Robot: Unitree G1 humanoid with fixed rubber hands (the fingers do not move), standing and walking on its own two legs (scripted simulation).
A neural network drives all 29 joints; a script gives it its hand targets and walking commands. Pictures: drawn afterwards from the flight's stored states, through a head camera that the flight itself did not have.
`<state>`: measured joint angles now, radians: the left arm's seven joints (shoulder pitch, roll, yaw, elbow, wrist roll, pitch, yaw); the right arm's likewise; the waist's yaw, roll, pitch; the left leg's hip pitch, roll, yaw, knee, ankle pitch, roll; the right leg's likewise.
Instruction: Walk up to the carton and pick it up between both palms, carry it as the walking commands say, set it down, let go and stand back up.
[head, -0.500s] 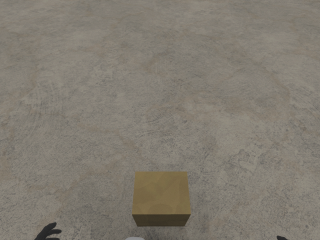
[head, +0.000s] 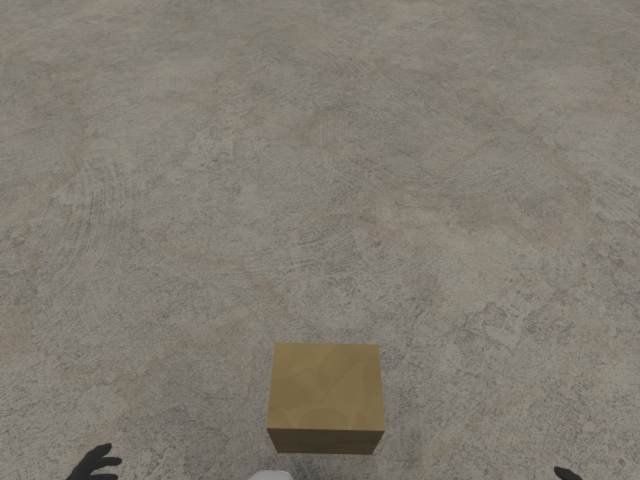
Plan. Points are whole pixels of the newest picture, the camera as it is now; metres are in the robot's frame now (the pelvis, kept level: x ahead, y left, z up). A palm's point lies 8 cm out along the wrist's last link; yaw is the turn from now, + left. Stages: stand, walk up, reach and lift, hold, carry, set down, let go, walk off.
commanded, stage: walk up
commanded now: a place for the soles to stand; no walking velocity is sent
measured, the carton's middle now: (325, 401) +0.38 +0.02 -0.62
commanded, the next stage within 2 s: reach and lift in 1.44 s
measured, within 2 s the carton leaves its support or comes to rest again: neither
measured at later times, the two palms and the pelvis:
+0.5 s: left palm out of the picture +0.09 +0.33 -0.10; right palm out of the picture +0.10 -0.31 -0.10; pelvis +0.00 +0.00 +0.00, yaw +1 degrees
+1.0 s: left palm out of the picture +0.08 +0.33 -0.10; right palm out of the picture +0.11 -0.31 -0.10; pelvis +0.00 +0.00 +0.00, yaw +1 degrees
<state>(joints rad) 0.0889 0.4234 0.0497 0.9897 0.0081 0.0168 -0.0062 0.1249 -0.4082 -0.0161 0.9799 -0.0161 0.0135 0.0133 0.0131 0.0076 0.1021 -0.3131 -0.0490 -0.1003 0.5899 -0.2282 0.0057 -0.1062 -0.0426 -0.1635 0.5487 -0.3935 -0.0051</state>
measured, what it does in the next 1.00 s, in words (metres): stands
